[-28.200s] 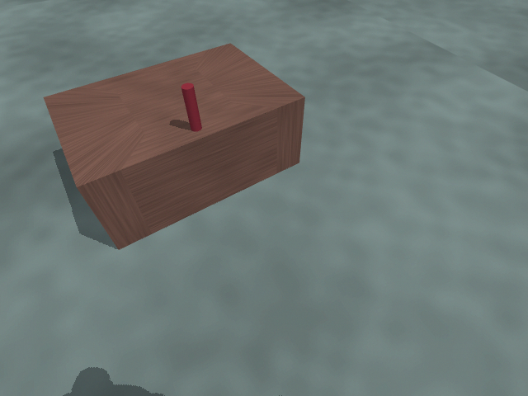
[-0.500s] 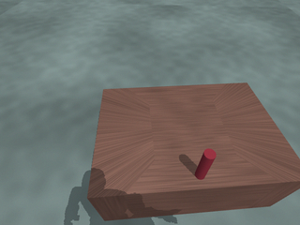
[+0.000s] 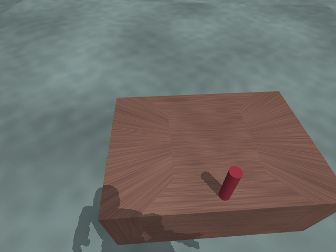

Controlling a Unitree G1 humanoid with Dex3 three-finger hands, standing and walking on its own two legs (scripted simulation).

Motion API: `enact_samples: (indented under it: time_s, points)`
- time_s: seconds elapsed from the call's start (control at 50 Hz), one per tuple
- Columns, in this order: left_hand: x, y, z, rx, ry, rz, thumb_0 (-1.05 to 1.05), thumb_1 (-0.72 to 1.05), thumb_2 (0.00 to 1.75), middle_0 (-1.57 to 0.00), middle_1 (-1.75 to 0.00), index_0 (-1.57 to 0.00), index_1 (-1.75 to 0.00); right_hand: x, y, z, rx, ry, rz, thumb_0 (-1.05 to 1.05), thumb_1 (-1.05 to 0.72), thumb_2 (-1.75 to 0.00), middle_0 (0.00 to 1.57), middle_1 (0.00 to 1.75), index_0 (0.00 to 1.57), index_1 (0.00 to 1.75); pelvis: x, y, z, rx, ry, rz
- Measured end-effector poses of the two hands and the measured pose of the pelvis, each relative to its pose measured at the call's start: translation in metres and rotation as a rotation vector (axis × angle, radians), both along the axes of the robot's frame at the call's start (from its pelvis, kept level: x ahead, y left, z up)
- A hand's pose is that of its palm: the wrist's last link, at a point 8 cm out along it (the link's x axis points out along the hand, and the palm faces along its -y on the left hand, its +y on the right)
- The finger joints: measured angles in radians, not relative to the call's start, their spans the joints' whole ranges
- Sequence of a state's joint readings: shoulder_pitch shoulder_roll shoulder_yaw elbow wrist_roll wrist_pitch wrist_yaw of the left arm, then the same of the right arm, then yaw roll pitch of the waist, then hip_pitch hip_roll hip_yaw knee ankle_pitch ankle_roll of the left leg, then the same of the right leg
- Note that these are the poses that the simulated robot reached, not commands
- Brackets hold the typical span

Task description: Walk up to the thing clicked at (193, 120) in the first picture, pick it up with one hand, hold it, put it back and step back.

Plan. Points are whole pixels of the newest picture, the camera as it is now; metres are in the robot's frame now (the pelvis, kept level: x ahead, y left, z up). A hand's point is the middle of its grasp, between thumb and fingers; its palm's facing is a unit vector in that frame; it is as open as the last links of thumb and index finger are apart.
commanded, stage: stand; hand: right
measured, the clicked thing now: (229, 184) +0.41 -0.21 -0.26
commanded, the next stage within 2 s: step back in 0.04 s
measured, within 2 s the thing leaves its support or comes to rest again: neither
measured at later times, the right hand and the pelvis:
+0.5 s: hand out of the picture +0.04 -0.30 -0.19, palm faces -0.07 +0.95 -0.32, open 7.4 cm; pelvis -0.09 -0.05 -0.01, yaw +2 degrees
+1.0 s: hand out of the picture -0.05 -0.26 -0.15, palm faces -0.14 +0.90 -0.41, open 7.4 cm; pelvis -0.20 -0.02 -0.02, yaw +5 degrees
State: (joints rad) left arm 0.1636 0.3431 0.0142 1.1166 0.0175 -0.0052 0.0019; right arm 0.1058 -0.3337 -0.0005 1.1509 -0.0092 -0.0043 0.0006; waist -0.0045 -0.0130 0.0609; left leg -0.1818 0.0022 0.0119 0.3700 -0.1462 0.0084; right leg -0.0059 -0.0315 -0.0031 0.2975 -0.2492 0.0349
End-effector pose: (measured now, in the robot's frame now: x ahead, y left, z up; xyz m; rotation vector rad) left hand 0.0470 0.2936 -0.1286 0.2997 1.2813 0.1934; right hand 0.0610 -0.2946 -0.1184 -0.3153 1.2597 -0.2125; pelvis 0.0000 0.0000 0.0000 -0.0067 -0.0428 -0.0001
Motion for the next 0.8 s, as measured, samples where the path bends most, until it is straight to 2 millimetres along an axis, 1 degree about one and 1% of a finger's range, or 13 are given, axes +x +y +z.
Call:
enact_samples:
  time_s: [0.08,0.16,0.22,0.3,0.34,0.38,0.44,0.48,0.52,0.6,0.64,0.68,0.8]
  points:
    - [0.003,0.001,0.000,0.001,-0.009,0.011,0.00,0.91,0.90,-0.20,-0.30,-0.20,-0.30,0.004,-0.001,-0.001,0.004,-0.008,0.000,0.01,-0.90,-0.90,0.20,0.30,0.21,0.30,-0.003,0.000,-0.002,0.000,0.008,0.001]
    - [0.004,0.006,-0.002,0.026,-0.021,0.016,0.00,0.91,0.90,-0.20,-0.30,-0.20,-0.30,0.007,-0.008,-0.005,0.003,-0.027,0.009,0.01,-0.90,-0.90,0.20,0.30,0.21,0.30,-0.021,-0.005,-0.007,0.001,0.013,0.004]
    - [-0.003,0.005,0.000,0.051,-0.024,0.015,0.00,0.91,0.90,-0.20,-0.30,-0.20,-0.30,0.007,-0.018,-0.009,-0.003,-0.042,0.030,0.01,-0.90,-0.90,0.20,0.30,0.21,0.30,-0.036,-0.014,-0.011,0.002,0.018,0.009]
    - [-0.023,-0.005,0.004,0.086,-0.030,0.024,0.00,0.91,0.90,-0.20,-0.30,-0.20,-0.30,0.006,-0.038,-0.020,-0.005,-0.071,0.052,0.01,-0.90,-0.90,0.20,0.30,0.21,0.30,-0.053,-0.030,-0.019,0.011,0.028,0.001]
    - [-0.039,-0.012,0.003,0.111,-0.030,0.024,0.00,0.91,0.90,-0.20,-0.30,-0.20,-0.30,0.007,-0.048,-0.031,0.003,-0.092,0.050,0.01,-0.90,-0.90,0.20,0.30,0.21,0.30,-0.062,-0.038,-0.028,0.016,0.025,-0.003]
    - [-0.058,-0.021,0.005,0.117,-0.008,0.029,0.00,0.91,0.90,-0.20,-0.30,-0.20,-0.30,0.005,-0.054,-0.036,0.007,-0.101,0.048,0.01,-0.90,-0.90,0.20,0.30,0.21,0.30,-0.070,-0.042,-0.028,0.004,0.009,0.016]
    - [-0.080,-0.031,0.014,0.115,0.015,0.040,0.00,0.91,0.90,-0.20,-0.30,-0.20,-0.30,-0.008,-0.053,-0.035,0.022,-0.082,0.059,0.01,-0.90,-0.90,0.20,0.30,0.20,0.30,-0.078,-0.047,-0.021,0.030,0.015,0.015]
    - [-0.088,-0.034,0.019,0.115,0.019,0.048,0.00,0.91,0.90,-0.20,-0.30,-0.20,-0.30,-0.020,-0.053,-0.032,0.033,-0.060,0.066,0.01,-0.91,-0.90,0.20,0.30,0.20,0.30,-0.083,-0.049,-0.016,0.035,0.028,0.024]
    - [-0.089,-0.035,0.021,0.118,0.004,0.050,0.00,0.91,0.90,-0.20,-0.30,-0.21,-0.30,-0.035,-0.054,-0.032,0.029,-0.026,0.083,0.01,-0.90,-0.90,0.20,0.30,0.20,0.30,-0.088,-0.051,-0.014,0.034,0.041,0.041]
    - [-0.086,-0.035,0.020,0.124,-0.075,0.053,0.00,0.91,0.90,-0.20,-0.30,-0.21,-0.30,-0.064,-0.056,-0.034,0.003,0.052,0.120,0.01,-0.90,-0.90,0.20,0.30,0.20,0.30,-0.103,-0.052,-0.015,0.023,0.048,0.070]
    - [-0.088,-0.034,0.017,0.120,-0.111,0.058,0.00,0.90,0.90,-0.20,-0.30,-0.21,-0.30,-0.074,-0.055,-0.035,-0.010,0.075,0.138,0.01,-0.90,-0.90,0.20,0.30,0.20,0.30,-0.111,-0.050,-0.018,0.015,0.044,0.086]
    - [-0.093,-0.031,0.012,0.111,-0.137,0.062,0.00,0.90,0.90,-0.20,-0.30,-0.21,-0.30,-0.079,-0.052,-0.034,-0.021,0.076,0.155,0.01,-0.90,-0.90,0.20,0.30,0.20,0.30,-0.121,-0.047,-0.021,0.010,0.035,0.099]
    - [-0.121,-0.010,-0.012,0.067,-0.164,0.080,0.00,0.90,0.90,-0.20,-0.30,-0.21,-0.30,-0.087,-0.033,-0.023,-0.053,-0.005,0.189,0.01,-0.90,-0.90,0.20,0.30,0.20,0.30,-0.152,-0.030,-0.032,0.020,0.001,0.127]
